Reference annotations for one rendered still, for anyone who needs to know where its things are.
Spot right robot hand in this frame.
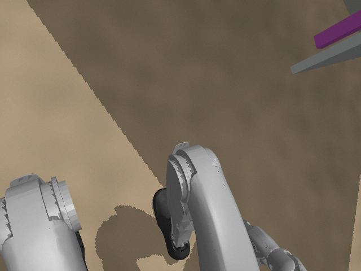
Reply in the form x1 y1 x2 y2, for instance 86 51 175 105
243 219 280 266

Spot right robot foot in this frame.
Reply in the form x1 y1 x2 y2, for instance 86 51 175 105
153 188 190 260

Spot right robot arm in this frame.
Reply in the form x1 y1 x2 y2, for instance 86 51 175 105
266 248 307 271

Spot left robot foot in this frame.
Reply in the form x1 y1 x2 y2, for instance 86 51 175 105
75 231 88 271

